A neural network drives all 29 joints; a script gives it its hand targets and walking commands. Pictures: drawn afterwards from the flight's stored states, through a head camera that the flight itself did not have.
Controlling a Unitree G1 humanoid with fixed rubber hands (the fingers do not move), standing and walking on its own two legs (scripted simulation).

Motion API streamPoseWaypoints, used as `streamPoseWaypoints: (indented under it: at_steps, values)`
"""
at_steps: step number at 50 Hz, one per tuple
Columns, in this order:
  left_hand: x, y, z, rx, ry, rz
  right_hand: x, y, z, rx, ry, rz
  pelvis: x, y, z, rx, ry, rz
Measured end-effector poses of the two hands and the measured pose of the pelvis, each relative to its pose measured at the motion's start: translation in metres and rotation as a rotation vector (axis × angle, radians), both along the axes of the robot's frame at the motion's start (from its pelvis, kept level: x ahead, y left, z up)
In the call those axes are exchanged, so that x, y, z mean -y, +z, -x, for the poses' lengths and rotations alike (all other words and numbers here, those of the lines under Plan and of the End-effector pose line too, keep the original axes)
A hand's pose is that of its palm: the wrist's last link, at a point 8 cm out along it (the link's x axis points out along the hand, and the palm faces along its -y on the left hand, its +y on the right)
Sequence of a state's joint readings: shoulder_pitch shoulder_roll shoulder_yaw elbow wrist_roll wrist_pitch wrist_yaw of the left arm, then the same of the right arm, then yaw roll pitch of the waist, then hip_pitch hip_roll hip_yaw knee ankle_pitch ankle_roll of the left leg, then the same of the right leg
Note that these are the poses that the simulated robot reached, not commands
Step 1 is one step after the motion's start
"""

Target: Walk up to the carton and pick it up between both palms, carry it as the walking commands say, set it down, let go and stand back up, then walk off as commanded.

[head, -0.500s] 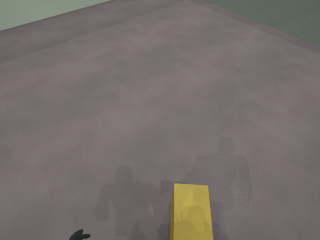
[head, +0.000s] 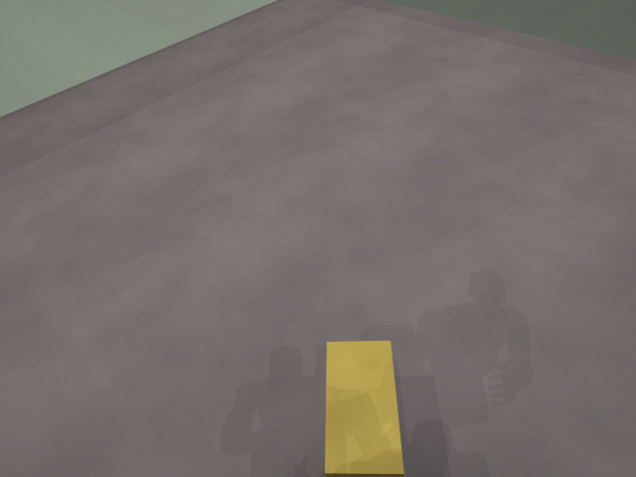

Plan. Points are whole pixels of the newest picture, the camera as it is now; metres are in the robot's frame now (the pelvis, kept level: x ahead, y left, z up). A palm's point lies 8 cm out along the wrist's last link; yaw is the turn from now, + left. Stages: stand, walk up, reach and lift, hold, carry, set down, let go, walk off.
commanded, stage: stand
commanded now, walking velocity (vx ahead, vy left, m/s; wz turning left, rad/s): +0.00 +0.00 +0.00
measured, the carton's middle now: (362, 419) +0.37 -0.03 -0.62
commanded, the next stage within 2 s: none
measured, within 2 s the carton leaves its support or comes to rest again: neither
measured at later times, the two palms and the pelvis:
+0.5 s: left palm out of the picture +0.03 +0.25 -0.11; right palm out of the picture +0.00 -0.24 -0.13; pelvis -0.05 +0.00 -0.01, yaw +0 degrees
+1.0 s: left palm out of the picture +0.04 +0.25 -0.12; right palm out of the picture +0.03 -0.24 -0.12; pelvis -0.03 +0.01 +0.00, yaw +0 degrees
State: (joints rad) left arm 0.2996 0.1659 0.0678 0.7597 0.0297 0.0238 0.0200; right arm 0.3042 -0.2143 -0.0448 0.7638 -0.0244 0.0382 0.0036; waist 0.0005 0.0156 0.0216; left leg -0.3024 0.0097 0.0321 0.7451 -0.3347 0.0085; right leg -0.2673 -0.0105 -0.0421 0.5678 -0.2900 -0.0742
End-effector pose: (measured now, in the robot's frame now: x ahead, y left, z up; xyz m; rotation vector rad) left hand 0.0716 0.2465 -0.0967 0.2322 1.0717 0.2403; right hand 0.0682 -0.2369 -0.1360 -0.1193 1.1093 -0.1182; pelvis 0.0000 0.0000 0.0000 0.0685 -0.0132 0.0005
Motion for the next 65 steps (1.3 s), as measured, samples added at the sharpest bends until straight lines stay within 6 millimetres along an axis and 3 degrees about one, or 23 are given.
streamPoseWaypoints:
  at_steps: [7, 19, 31, 40, 51, 65]
  values:
    - [0.012, -0.015, 0.012, 0.028, -0.002, 0.051, 0.009, 0.007, 0.001, 0.051, -0.002, 0.041, 0.003, -0.006, 0.016, 0.022, -0.003, 0.044]
    - [0.003, -0.018, 0.039, 0.047, -0.004, 0.060, 0.007, 0.012, 0.050, 0.025, -0.015, 0.072, -0.001, -0.006, 0.045, 0.047, 0.002, 0.059]
    - [0.001, -0.019, 0.048, 0.017, -0.005, 0.052, 0.008, 0.008, 0.077, -0.035, -0.021, 0.073, 0.000, -0.006, 0.049, 0.051, 0.001, 0.058]
    - [-0.002, -0.022, 0.046, -0.012, -0.005, 0.062, 0.004, 0.010, 0.066, -0.039, -0.014, 0.078, -0.004, -0.005, 0.043, 0.039, 0.003, 0.063]
    - [-0.009, -0.022, 0.029, -0.010, -0.013, 0.059, -0.001, 0.014, 0.033, 0.010, 0.000, 0.082, -0.008, -0.004, 0.032, 0.023, 0.004, 0.069]
    - [-0.036, -0.011, 0.014, 0.023, -0.047, -0.012, 0.007, 0.021, 0.006, 0.063, 0.032, 0.115, -0.009, -0.004, 0.029, 0.018, 0.005, 0.071]
